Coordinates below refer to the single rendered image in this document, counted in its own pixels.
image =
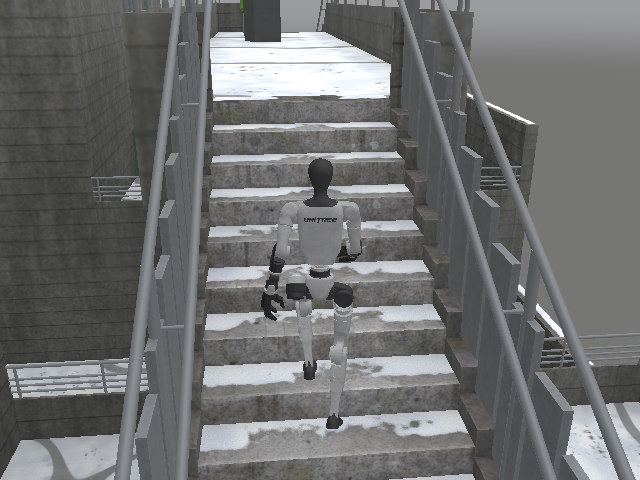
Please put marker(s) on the stairs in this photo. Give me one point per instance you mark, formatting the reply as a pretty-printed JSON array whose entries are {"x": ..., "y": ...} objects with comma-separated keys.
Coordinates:
[{"x": 261, "y": 419}]

